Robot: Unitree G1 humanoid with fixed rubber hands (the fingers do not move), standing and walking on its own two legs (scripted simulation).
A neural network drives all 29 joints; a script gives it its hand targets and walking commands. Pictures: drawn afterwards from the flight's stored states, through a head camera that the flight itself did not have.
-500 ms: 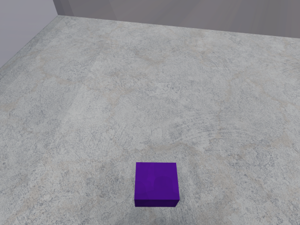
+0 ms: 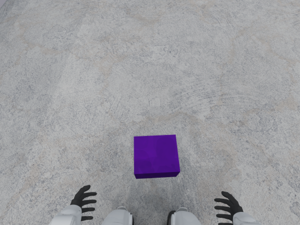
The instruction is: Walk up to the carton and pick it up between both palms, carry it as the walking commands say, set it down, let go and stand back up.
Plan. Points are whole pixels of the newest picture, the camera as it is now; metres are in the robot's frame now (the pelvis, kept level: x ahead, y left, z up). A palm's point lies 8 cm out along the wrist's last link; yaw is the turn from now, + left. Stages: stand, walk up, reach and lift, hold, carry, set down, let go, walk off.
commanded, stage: reach and lift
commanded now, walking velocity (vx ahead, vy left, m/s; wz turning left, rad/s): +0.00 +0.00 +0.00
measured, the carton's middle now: (155, 157) +0.44 +0.00 -0.66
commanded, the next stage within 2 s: none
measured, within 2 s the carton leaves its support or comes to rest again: neither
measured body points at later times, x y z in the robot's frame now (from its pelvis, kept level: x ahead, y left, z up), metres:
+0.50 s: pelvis -0.08 -0.01 -0.06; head +0.08 -0.01 +0.36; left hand +0.22 +0.22 -0.15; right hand +0.26 -0.23 -0.16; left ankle -0.01 +0.13 -0.71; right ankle +0.02 -0.12 -0.71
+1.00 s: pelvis -0.08 -0.01 -0.09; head +0.19 -0.02 +0.27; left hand +0.38 +0.22 -0.18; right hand +0.43 -0.22 -0.18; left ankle -0.01 +0.13 -0.71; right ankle +0.02 -0.12 -0.71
